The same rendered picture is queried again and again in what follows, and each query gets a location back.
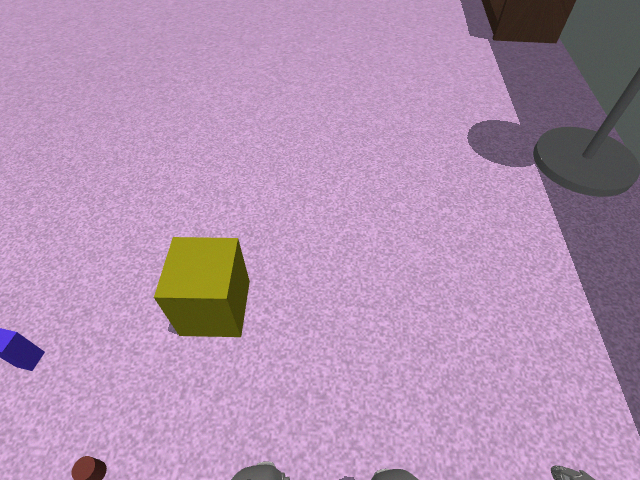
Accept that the coat stand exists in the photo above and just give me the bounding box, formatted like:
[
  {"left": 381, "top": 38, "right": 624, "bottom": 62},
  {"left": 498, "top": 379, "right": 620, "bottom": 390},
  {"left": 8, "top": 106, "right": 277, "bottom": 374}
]
[{"left": 533, "top": 68, "right": 640, "bottom": 197}]

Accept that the bookshelf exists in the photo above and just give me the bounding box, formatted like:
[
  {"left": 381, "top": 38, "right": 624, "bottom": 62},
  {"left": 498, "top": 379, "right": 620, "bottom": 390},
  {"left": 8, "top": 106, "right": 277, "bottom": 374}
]
[{"left": 482, "top": 0, "right": 576, "bottom": 43}]

